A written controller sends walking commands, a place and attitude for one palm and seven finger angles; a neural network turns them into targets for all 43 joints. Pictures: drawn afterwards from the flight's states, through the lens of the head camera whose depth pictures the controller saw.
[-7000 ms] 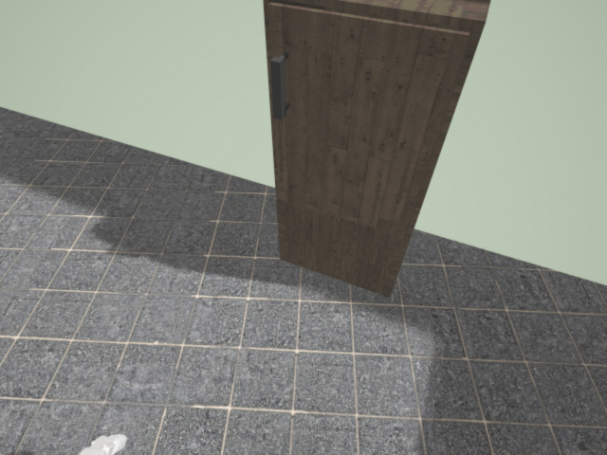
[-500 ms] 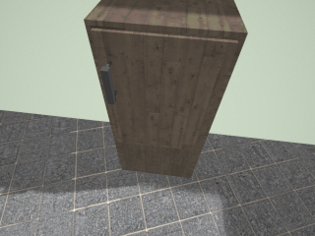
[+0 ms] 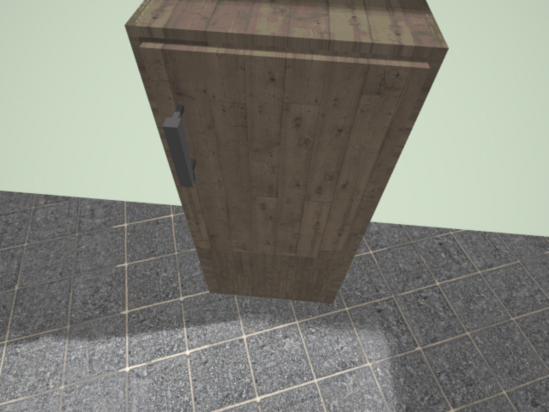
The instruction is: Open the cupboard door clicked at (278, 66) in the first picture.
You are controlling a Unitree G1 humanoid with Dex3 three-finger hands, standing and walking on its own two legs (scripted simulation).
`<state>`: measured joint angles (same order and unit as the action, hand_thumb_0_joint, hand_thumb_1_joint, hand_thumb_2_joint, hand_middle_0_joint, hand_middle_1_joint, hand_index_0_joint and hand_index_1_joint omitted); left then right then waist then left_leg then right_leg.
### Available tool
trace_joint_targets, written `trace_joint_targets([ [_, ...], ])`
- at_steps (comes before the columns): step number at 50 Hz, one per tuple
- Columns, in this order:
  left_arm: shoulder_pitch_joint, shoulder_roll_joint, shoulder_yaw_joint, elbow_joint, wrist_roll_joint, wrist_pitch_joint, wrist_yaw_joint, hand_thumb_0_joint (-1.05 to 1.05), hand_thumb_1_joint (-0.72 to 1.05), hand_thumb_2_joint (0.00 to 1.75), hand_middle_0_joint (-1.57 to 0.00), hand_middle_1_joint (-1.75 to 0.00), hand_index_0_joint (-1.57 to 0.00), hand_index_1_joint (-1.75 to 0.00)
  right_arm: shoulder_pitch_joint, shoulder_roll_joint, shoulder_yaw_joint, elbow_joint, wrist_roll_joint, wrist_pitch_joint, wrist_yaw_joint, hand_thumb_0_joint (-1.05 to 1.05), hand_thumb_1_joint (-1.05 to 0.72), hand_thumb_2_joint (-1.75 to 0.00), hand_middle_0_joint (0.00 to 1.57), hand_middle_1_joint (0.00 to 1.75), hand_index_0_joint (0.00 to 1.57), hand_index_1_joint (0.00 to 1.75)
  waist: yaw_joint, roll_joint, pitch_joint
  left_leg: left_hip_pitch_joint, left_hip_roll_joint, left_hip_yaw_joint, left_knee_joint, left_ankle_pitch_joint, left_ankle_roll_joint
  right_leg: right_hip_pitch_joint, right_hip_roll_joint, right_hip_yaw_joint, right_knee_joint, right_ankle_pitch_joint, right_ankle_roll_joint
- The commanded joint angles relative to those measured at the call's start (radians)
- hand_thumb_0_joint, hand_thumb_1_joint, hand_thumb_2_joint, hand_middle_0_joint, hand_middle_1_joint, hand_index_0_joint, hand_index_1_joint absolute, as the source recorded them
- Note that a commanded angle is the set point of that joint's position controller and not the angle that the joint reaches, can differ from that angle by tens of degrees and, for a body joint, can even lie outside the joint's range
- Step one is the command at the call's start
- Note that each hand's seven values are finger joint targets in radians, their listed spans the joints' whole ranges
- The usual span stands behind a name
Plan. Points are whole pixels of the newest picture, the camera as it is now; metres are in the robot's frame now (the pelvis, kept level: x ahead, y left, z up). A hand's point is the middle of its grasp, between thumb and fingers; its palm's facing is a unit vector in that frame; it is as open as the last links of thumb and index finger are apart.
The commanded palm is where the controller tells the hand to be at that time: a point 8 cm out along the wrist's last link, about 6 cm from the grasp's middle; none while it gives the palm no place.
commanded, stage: come to a stop and stand still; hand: left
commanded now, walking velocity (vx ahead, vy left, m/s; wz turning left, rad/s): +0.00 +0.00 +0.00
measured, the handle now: (183, 147) +0.53 +0.20 +0.05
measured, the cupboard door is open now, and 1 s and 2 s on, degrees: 0 0 0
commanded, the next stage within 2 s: look again from close up in 1.22 s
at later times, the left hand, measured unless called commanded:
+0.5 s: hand out of the picture +0.02 +0.20 -0.15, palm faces -0.03 -0.96 -0.27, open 7.4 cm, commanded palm none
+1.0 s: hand out of the picture +0.03 +0.16 -0.16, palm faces -0.02 -0.97 -0.23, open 7.4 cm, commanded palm none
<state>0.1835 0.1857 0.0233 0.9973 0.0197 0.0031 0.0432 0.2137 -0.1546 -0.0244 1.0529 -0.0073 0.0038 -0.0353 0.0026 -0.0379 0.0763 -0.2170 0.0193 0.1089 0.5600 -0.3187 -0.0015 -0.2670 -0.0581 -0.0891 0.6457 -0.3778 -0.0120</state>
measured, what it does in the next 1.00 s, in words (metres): stands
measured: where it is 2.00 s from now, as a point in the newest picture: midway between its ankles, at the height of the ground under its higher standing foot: outside the picture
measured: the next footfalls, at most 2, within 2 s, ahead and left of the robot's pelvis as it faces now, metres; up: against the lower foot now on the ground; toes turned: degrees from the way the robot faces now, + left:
none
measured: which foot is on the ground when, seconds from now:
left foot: down 0.00-1.00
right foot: down 0.00-1.00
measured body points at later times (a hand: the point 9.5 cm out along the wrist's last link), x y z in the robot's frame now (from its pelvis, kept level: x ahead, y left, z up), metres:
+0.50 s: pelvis -0.02 +0.00 +0.01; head -0.01 -0.02 +0.46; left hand +0.02 +0.25 -0.13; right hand +0.02 -0.23 -0.16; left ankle -0.03 +0.11 -0.73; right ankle -0.03 -0.11 -0.73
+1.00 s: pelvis +0.00 -0.03 +0.01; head +0.02 -0.04 +0.46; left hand +0.03 +0.21 -0.14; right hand +0.01 -0.25 -0.15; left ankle -0.03 +0.11 -0.73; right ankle -0.03 -0.11 -0.73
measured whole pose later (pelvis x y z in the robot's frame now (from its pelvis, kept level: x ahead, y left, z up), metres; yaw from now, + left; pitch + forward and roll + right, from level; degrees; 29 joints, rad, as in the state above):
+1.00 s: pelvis +0.00 -0.03 +0.01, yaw +0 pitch +0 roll +1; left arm 0.23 0.18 -0.01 1.10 0.02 -0.02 0.02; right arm 0.25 -0.18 0.01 1.11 -0.01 -0.01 -0.03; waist 0.00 0.01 0.04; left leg -0.14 0.06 0.10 0.43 -0.28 -0.04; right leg -0.18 0.00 -0.07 0.49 -0.31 -0.04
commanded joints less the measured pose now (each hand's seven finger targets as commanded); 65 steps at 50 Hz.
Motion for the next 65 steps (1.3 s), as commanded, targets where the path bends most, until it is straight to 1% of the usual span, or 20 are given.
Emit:
trace_joint_targets([
  [1, 0.039, 0.076, 0.022, -0.055, -0.004, 0.009, 0.005, 0.00, 0.90, 0.90, -0.20, -0.30, -0.20, -0.30, 0.078, -0.127, -0.021, -0.028, -0.013, -0.021, -0.004, 0.00, -0.90, -0.90, 0.20, 0.30, 0.20, 0.30, 0.005, 0.254, -0.079, 0.076, 0.246, -0.197, -0.173, 0.831, 0.149, -0.031, 0.001, 0.039, 0.065, -0.072, 0.011],
  [2, 0.044, 0.076, 0.022, -0.047, -0.004, 0.013, 0.001, 0.00, 0.90, 0.90, -0.20, -0.30, -0.20, -0.30, 0.059, -0.124, -0.017, -0.040, -0.015, -0.022, -0.006, 0.00, -0.90, -0.90, 0.20, 0.30, 0.20, 0.30, 0.011, 0.215, -0.052, 0.039, 0.243, -0.199, -0.177, 0.760, 0.152, -0.016, -0.003, 0.045, 0.036, -0.077, 0.008],
  [3, 0.173, 0.097, 0.008, 0.017, -0.013, 0.000, 0.027, 0.00, 0.90, 0.90, -0.20, -0.30, -0.20, -0.30, -0.038, -0.208, -0.038, -0.111, 0.008, -0.018, -0.001, 0.00, -0.90, -0.90, 0.20, 0.30, 0.20, 0.30, 0.051, 0.248, -0.056, 0.045, 0.232, -0.143, 0.094, 0.853, 0.081, -0.055, -0.063, 0.142, -0.175, 0.143, -0.017],
  [4, 0.150, 0.140, 0.021, -0.033, -0.001, -0.020, 0.017, 0.00, 0.90, 0.90, -0.20, -0.30, -0.20, -0.30, -0.001, -0.105, -0.028, -0.149, 0.001, -0.015, 0.017, 0.00, -0.90, -0.90, 0.20, 0.30, 0.20, 0.30, 0.029, 0.101, -0.101, -0.046, 0.115, -0.069, 0.128, 0.439, 0.031, 0.039, -0.106, 0.193, -0.195, 0.388, -0.054],
  [5, 0.105, 0.164, 0.023, -0.029, 0.000, -0.036, 0.008, 0.00, 0.90, 0.90, -0.20, -0.30, -0.20, -0.30, 0.005, -0.071, -0.017, -0.158, -0.006, -0.012, 0.022, 0.00, -0.90, -0.90, 0.20, 0.30, 0.20, 0.30, 0.009, 0.056, -0.104, -0.077, 0.061, -0.035, 0.089, 0.103, 0.006, 0.064, -0.192, 0.269, -0.205, 0.534, -0.089],
  [6, 0.063, 0.175, 0.010, -0.036, 0.002, -0.044, 0.005, 0.00, 0.90, 0.90, -0.20, -0.30, -0.20, -0.30, 0.065, -0.060, -0.009, -0.154, -0.005, -0.015, 0.021, 0.00, -0.90, -0.90, 0.20, 0.30, 0.20, 0.30, -0.031, -0.004, -0.133, -0.051, 0.036, -0.055, 0.017, -0.029, -0.003, 0.063, -0.198, 0.248, -0.187, 0.530, -0.116],
  [7, 0.025, 0.157, 0.011, -0.053, 0.003, -0.043, 0.005, 0.00, 0.90, 0.90, -0.20, -0.30, -0.20, -0.30, 0.101, -0.074, -0.014, -0.142, -0.005, -0.017, 0.022, 0.00, -0.90, -0.90, 0.20, 0.30, 0.20, 0.30, -0.052, 0.000, -0.141, 0.007, 0.038, -0.069, -0.061, 0.063, 0.004, 0.043, -0.144, 0.191, -0.144, 0.467, -0.101],
  [8, 0.024, 0.135, 0.010, -0.057, -0.002, -0.037, 0.004, 0.00, 0.90, 0.90, -0.20, -0.30, -0.20, -0.30, 0.108, -0.110, -0.019, -0.132, -0.008, -0.025, 0.021, 0.00, -0.90, -0.90, 0.20, 0.30, 0.20, 0.30, -0.045, 0.052, -0.160, 0.068, 0.086, -0.100, -0.073, 0.268, 0.021, 0.029, -0.076, 0.132, -0.094, 0.427, -0.059],
  [10, 0.047, 0.113, 0.004, -0.049, -0.004, -0.027, 0.004, 0.00, 0.90, 0.90, -0.20, -0.30, -0.20, -0.30, 0.091, -0.145, -0.023, -0.135, -0.014, -0.036, 0.011, 0.00, -0.90, -0.90, 0.20, 0.30, 0.20, 0.30, -0.014, 0.185, -0.154, 0.093, 0.151, -0.138, -0.086, 0.562, 0.057, 0.027, -0.016, 0.065, -0.059, 0.286, -0.024],
  [11, 0.058, 0.106, 0.002, -0.043, -0.005, -0.022, 0.004, 0.00, 0.90, 0.90, -0.20, -0.30, -0.20, -0.30, 0.073, -0.146, -0.020, -0.136, -0.012, -0.033, 0.007, 0.00, -0.90, -0.90, 0.20, 0.30, 0.20, 0.30, -0.005, 0.175, -0.122, 0.078, 0.156, -0.138, -0.095, 0.555, 0.066, 0.020, -0.006, 0.061, -0.073, 0.225, -0.016],
  [14, 0.062, 0.105, -0.003, -0.028, -0.004, -0.016, -0.004, 0.00, 0.90, 0.90, -0.20, -0.30, -0.20, -0.30, 0.045, -0.139, -0.014, -0.143, -0.010, -0.025, 0.006, 0.00, -0.90, -0.90, 0.20, 0.30, 0.20, 0.30, -0.004, 0.042, -0.043, 0.010, 0.121, -0.123, -0.138, 0.268, 0.051, 0.007, -0.025, 0.099, -0.146, 0.221, -0.018],
  [16, 0.051, 0.111, -0.004, -0.026, -0.002, -0.016, -0.009, 0.00, 0.90, 0.90, -0.20, -0.30, -0.20, -0.30, 0.050, -0.136, -0.010, -0.136, -0.012, -0.025, 0.010, 0.00, -0.90, -0.90, 0.20, 0.30, 0.20, 0.30, -0.006, 0.004, -0.006, -0.014, 0.106, -0.122, -0.171, 0.161, 0.046, -0.001, -0.034, 0.113, -0.176, 0.195, -0.020],
  [19, 0.053, 0.120, -0.007, -0.019, -0.004, -0.013, -0.012, 0.00, 0.90, 0.90, -0.20, -0.30, -0.20, -0.30, 0.056, -0.139, -0.003, -0.118, -0.013, -0.025, 0.014, 0.00, -0.90, -0.90, 0.20, 0.30, 0.20, 0.30, -0.007, 0.013, 0.012, -0.022, 0.097, -0.124, -0.212, 0.050, 0.044, -0.017, -0.036, 0.127, -0.216, 0.094, -0.020],
  [22, 0.064, 0.127, -0.008, -0.012, -0.004, -0.016, -0.014, 0.00, 0.90, 0.90, -0.20, -0.30, -0.20, -0.30, 0.060, -0.142, 0.002, -0.101, -0.014, -0.027, 0.016, 0.00, -0.90, -0.90, 0.20, 0.30, 0.20, 0.30, -0.005, 0.027, -0.008, -0.010, 0.091, -0.120, -0.222, 0.034, 0.043, -0.007, -0.039, 0.136, -0.232, 0.081, -0.023],
  [29, 0.074, 0.137, -0.010, 0.014, -0.007, -0.029, -0.015, 0.00, 0.90, 0.90, -0.20, -0.30, -0.20, -0.30, 0.088, -0.136, 0.010, -0.055, -0.011, -0.032, 0.016, 0.00, -0.90, -0.90, 0.20, 0.30, 0.20, 0.30, -0.008, -0.008, -0.049, 0.035, 0.085, -0.097, -0.197, 0.111, 0.033, 0.017, -0.062, 0.151, -0.259, 0.151, -0.031],
  [37, 0.090, 0.140, -0.007, 0.051, -0.008, -0.039, -0.013, 0.00, 0.90, 0.90, -0.20, -0.30, -0.20, -0.30, 0.102, -0.132, 0.014, -0.005, -0.008, -0.038, 0.010, 0.00, -0.90, -0.90, 0.20, 0.30, 0.20, 0.30, -0.002, 0.027, -0.070, 0.054, 0.094, -0.086, -0.178, 0.208, 0.025, 0.074, -0.069, 0.137, -0.237, 0.332, -0.040],
  [41, 0.089, 0.136, -0.006, 0.065, -0.008, -0.039, -0.012, 0.00, 0.90, 0.90, -0.20, -0.30, -0.20, -0.30, 0.104, -0.125, 0.014, 0.014, -0.008, -0.037, 0.006, 0.00, -0.90, -0.90, 0.20, 0.30, 0.20, 0.30, -0.001, 0.043, -0.055, 0.059, 0.097, -0.080, -0.175, 0.227, 0.021, 0.075, -0.067, 0.133, -0.236, 0.364, -0.041],
  [48, 0.084, 0.133, -0.005, 0.075, -0.008, -0.039, -0.011, 0.00, 0.90, 0.90, -0.20, -0.30, -0.20, -0.30, 0.098, -0.122, 0.013, 0.026, -0.008, -0.033, 0.003, 0.00, -0.90, -0.90, 0.20, 0.30, 0.20, 0.30, -0.002, 0.025, -0.046, 0.065, 0.100, -0.075, -0.175, 0.221, 0.014, 0.081, -0.065, 0.138, -0.251, 0.384, -0.042],
  [56, 0.087, 0.137, 0.002, 0.075, -0.007, -0.042, -0.008, 0.00, 0.90, 0.90, -0.20, -0.30, -0.20, -0.30, 0.085, -0.125, 0.010, 0.030, -0.008, -0.034, -0.002, 0.00, -0.90, -0.90, 0.20, 0.30, 0.20, 0.30, -0.001, 0.023, -0.079, 0.088, 0.104, -0.067, -0.163, 0.297, 0.008, 0.125, -0.068, 0.129, -0.234, 0.533, -0.040],
  [65, 0.083, 0.136, 0.006, 0.071, -0.005, -0.039, -0.008, 0.00, 0.90, 0.90, -0.20, -0.30, -0.20, -0.30, 0.068, -0.121, 0.008, 0.032, -0.009, -0.031, -0.005, 0.00, -0.90, -0.90, 0.20, 0.30, 0.20, 0.30, 0.002, 0.019, -0.055, 0.092, 0.106, -0.066, -0.171, 0.295, 0.008, 0.123, -0.064, 0.123, -0.250, 0.527, -0.037],
])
